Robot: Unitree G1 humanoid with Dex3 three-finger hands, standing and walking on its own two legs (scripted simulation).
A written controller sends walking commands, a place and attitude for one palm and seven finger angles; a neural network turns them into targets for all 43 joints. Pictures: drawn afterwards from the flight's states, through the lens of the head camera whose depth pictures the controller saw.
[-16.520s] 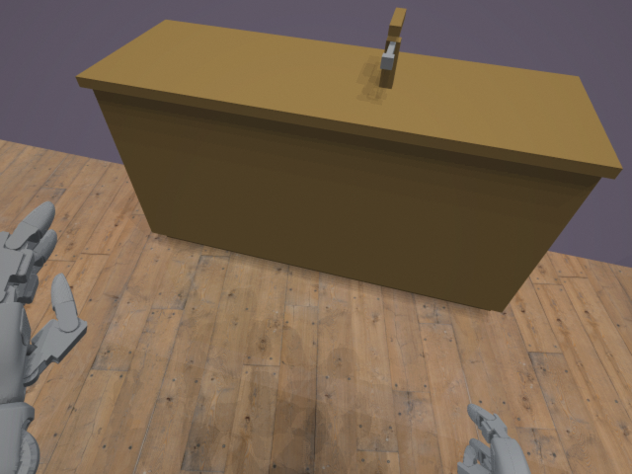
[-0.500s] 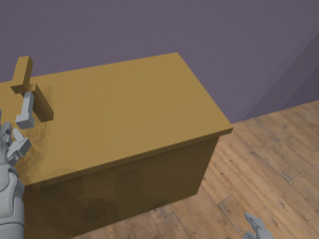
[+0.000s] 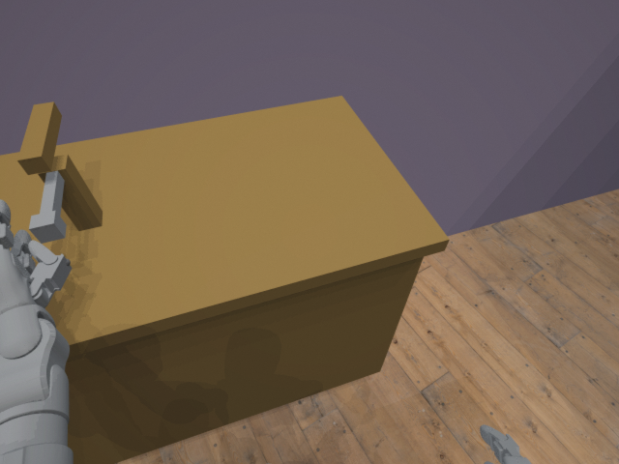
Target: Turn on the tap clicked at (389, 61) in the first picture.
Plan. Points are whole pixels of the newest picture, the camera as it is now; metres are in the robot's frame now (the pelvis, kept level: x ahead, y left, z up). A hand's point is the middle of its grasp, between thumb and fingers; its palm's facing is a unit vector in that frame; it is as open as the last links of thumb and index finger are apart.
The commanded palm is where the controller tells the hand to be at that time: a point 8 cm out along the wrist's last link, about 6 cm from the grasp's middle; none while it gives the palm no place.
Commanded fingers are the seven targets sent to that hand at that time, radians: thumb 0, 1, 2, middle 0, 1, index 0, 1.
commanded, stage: push the lever round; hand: left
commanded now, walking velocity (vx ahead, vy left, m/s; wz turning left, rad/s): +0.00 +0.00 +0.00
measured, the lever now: (48, 226) +0.36 +0.37 +0.12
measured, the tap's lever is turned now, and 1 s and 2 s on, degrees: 1 16 39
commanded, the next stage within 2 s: none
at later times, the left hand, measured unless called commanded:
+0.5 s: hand (89, 253) +0.33 +0.31 +0.10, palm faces +0.71 -0.70 -0.06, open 7.4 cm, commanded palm +0.29 +0.32 +0.10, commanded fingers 0.00 0.90 0.90 -0.15 -0.15 -0.15 -0.15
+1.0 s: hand (120, 239) +0.35 +0.27 +0.11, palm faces +0.77 -0.63 -0.05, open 8.0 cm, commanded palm +0.31 +0.28 +0.10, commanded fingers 0.00 0.90 0.90 -0.15 -0.15 -0.15 -0.15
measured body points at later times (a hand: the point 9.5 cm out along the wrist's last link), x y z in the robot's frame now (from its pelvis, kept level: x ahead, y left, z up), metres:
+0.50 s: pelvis +0.00 +0.01 +0.00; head +0.02 +0.00 +0.45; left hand +0.29 +0.34 +0.11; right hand +0.17 -0.23 -0.10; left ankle +0.05 +0.10 -0.72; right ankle -0.02 -0.07 -0.72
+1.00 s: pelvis +0.00 +0.01 +0.00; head +0.01 +0.00 +0.45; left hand +0.31 +0.30 +0.11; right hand +0.16 -0.23 -0.11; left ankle +0.05 +0.10 -0.72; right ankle -0.02 -0.07 -0.72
